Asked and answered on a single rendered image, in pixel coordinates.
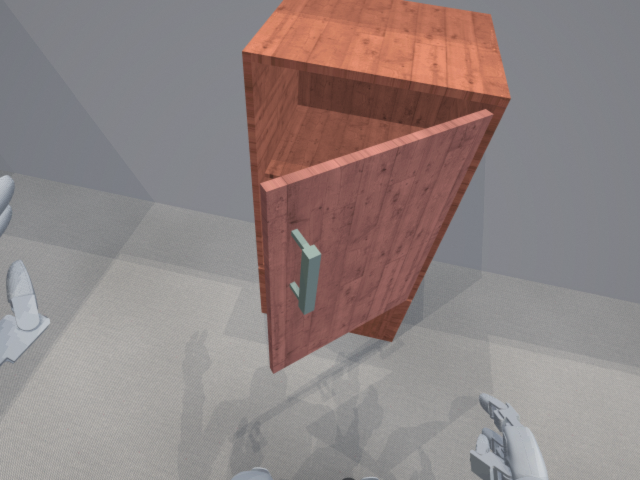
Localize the robot left shin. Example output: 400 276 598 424
251 467 271 476

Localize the robot left hand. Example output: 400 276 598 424
0 175 50 366

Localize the handle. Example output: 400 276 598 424
290 229 321 315

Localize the cupboard door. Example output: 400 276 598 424
260 109 494 374

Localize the robot right hand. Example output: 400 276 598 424
470 393 549 480

